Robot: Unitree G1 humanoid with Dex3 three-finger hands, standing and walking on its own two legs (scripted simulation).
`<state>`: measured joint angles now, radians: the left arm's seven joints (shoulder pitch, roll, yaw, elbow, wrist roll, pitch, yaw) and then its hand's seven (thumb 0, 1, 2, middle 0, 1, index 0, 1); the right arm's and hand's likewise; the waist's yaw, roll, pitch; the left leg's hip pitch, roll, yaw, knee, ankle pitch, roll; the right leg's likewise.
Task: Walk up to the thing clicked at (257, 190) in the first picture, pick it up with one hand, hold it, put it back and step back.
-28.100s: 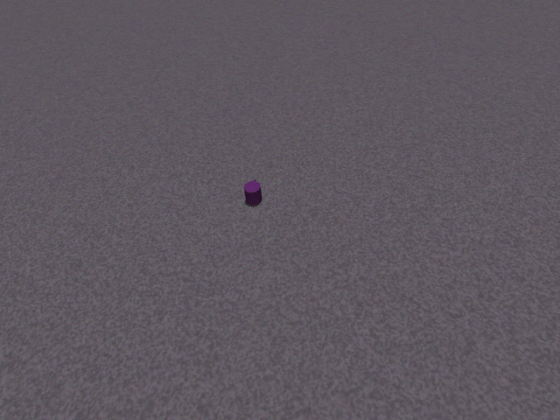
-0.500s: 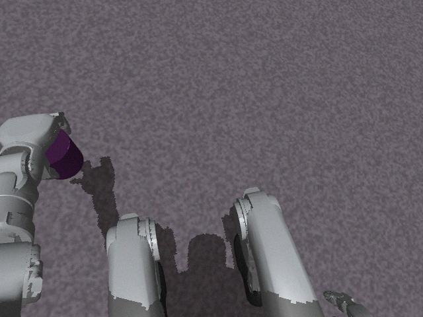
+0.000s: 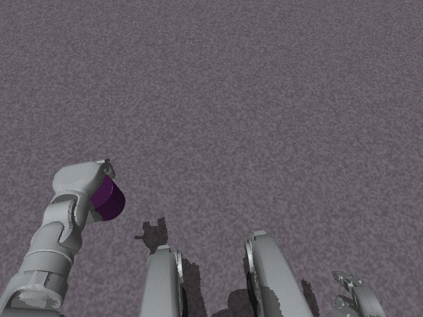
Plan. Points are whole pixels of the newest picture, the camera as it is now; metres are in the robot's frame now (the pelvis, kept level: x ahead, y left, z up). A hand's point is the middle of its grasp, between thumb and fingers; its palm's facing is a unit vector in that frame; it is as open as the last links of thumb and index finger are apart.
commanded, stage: lift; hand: left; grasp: from above
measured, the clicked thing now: (93, 197) +0.40 +0.25 -0.12
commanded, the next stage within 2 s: hold in 0.74 s
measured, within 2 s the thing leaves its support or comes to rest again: neither
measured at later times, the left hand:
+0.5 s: hand (71, 195) +0.35 +0.22 +0.05, palm faces -0.46 -0.07 -0.88, open 10.9 cm
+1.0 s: hand (45, 174) +0.36 +0.22 +0.11, palm faces -0.48 -0.07 -0.88, open 10.9 cm
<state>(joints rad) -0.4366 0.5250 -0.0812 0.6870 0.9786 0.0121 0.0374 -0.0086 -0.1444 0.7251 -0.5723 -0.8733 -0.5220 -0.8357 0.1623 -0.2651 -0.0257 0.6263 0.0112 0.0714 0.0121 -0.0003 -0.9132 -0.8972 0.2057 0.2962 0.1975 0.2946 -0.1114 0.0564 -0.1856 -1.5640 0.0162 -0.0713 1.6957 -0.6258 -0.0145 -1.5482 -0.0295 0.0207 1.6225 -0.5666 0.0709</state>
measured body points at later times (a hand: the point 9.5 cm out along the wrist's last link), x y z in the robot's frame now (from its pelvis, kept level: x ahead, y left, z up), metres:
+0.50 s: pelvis +0.03 -0.01 +0.14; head +0.10 -0.01 +0.58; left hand +0.37 +0.22 +0.10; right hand +0.12 -0.28 +0.01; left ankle +0.07 +0.12 -0.52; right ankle +0.09 -0.16 -0.52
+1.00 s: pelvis +0.06 +0.00 +0.19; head +0.10 -0.01 +0.64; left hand +0.38 +0.22 +0.16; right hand +0.16 -0.26 +0.07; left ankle +0.07 +0.12 -0.52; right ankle +0.09 -0.16 -0.52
